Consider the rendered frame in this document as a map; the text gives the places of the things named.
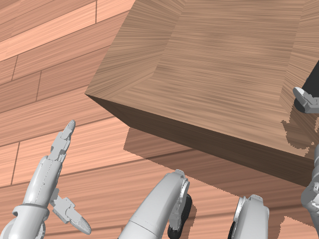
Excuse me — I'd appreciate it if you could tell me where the left robot hand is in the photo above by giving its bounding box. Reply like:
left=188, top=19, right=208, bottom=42
left=22, top=120, right=91, bottom=235

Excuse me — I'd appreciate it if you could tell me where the left robot arm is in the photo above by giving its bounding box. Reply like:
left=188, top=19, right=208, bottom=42
left=0, top=204, right=50, bottom=239

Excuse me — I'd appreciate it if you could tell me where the right robot arm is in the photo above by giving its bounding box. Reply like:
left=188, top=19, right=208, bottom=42
left=301, top=144, right=319, bottom=237

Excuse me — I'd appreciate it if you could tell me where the left robot foot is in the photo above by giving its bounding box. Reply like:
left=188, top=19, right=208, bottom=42
left=167, top=194, right=192, bottom=239

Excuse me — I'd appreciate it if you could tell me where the right robot hand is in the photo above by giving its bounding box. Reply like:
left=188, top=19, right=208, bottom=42
left=293, top=77, right=319, bottom=114

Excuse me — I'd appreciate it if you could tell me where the bottle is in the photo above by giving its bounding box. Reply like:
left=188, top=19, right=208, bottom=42
left=294, top=60, right=319, bottom=114

